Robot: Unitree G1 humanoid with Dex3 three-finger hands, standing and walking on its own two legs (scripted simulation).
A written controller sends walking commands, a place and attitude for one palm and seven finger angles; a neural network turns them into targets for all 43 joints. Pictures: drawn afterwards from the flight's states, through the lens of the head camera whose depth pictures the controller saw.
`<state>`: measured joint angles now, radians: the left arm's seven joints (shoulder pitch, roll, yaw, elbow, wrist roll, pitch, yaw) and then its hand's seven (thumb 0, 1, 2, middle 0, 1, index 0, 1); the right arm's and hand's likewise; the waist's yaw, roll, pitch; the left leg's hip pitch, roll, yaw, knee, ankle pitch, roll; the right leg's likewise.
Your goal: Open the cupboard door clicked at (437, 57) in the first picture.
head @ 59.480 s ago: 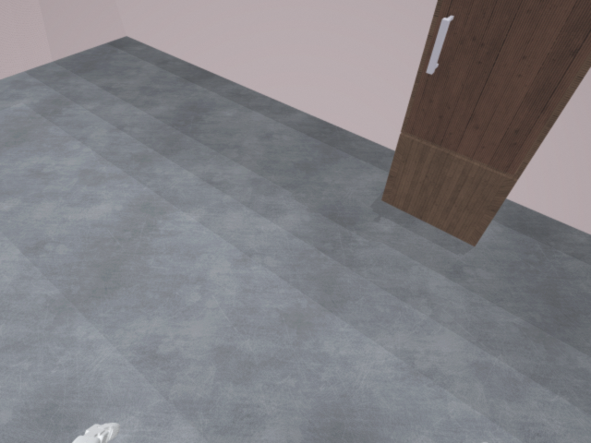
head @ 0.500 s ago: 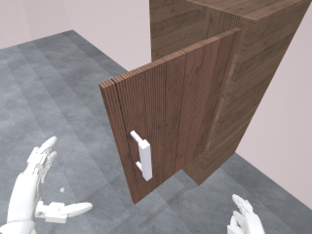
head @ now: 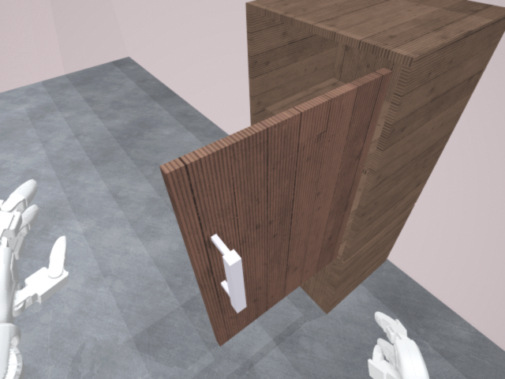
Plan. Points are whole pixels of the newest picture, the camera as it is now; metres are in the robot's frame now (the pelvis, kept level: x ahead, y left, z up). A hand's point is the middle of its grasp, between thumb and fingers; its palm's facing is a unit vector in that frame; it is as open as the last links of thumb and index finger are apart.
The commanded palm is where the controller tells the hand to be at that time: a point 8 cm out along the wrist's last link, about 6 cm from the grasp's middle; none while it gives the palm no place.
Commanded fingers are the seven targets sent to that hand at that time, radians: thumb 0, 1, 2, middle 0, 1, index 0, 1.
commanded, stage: draw the hand back to the body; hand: left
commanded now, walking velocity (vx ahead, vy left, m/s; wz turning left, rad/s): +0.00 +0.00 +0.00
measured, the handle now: (228, 275) +0.28 +0.09 +0.01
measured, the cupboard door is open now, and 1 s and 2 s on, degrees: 88 88 88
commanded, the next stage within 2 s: step back with the hand held close in 0.34 s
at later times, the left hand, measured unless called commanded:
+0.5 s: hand (64, 277) +0.18 +0.25 +0.16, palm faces +0.46 -0.79 -0.41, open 7.4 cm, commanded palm +0.13 +0.29 +0.17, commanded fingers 0.00 0.90 0.90 -0.20 -0.30 -0.20 -0.30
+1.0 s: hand (8, 331) +0.11 +0.28 +0.15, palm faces +0.37 -0.78 -0.51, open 7.4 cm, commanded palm +0.06 +0.32 +0.17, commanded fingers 0.00 0.90 0.90 -0.20 -0.30 -0.20 -0.30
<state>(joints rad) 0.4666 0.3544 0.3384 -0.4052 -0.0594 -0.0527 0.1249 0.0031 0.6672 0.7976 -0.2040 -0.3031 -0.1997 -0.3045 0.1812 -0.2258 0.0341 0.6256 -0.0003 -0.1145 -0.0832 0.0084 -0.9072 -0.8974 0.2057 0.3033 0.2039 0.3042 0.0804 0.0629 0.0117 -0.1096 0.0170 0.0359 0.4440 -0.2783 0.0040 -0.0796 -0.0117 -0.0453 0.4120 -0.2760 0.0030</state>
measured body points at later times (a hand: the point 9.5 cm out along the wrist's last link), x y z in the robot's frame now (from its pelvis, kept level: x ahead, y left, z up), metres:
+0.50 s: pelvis -0.01 -0.01 +0.00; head -0.03 -0.04 +0.45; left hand +0.15 +0.29 +0.18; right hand +0.18 -0.23 -0.09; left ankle -0.02 +0.11 -0.74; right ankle -0.03 -0.12 -0.74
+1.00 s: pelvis -0.09 +0.02 -0.01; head -0.07 +0.03 +0.44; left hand +0.09 +0.32 +0.18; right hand +0.09 -0.22 -0.08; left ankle -0.02 +0.11 -0.74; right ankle -0.03 -0.12 -0.74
